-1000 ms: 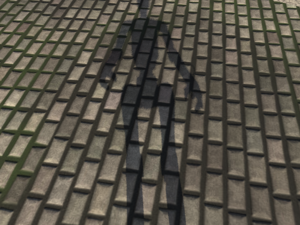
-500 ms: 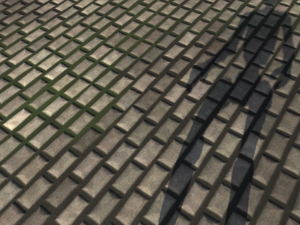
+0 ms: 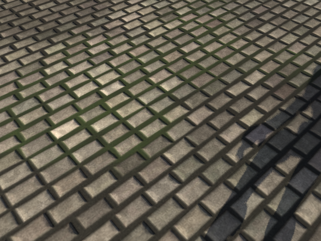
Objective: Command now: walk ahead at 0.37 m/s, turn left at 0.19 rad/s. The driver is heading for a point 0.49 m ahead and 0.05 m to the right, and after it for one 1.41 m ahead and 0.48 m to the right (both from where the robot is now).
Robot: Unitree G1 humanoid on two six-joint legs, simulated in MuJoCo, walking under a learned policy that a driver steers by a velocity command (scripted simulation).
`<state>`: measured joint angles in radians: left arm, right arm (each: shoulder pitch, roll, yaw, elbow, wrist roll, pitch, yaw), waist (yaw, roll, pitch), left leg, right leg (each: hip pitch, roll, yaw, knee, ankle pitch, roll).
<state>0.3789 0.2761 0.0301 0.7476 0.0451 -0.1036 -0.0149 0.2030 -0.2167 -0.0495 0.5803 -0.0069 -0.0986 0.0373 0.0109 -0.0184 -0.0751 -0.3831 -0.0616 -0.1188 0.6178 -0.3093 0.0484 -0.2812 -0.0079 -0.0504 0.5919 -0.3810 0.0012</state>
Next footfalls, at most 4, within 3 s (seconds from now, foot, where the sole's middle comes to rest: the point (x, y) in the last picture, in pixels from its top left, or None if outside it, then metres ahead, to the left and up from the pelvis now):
0.42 left None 0.37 0.11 -0.76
0.94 right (196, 237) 0.55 -0.12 -0.76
1.40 left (142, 228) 0.59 0.10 -0.76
1.78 right None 0.44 -0.12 -0.76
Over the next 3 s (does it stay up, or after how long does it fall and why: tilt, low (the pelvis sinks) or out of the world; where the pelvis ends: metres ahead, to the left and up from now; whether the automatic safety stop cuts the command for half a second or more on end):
stays up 0.74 -0.28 0.01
